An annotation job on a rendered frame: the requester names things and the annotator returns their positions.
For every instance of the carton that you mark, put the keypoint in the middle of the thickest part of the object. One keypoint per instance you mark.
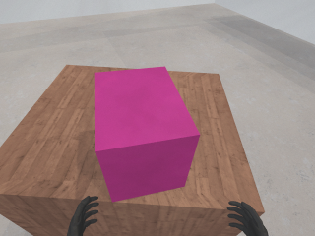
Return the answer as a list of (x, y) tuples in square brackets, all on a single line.
[(145, 137)]

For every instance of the right robot hand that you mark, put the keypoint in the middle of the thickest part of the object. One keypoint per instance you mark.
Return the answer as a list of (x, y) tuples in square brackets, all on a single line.
[(252, 223)]

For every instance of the pedestal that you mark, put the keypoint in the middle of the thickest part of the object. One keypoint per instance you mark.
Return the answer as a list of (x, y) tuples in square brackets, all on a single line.
[(48, 165)]

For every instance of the left robot hand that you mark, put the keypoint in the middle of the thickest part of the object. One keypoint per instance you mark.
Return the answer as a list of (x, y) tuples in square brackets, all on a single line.
[(78, 222)]

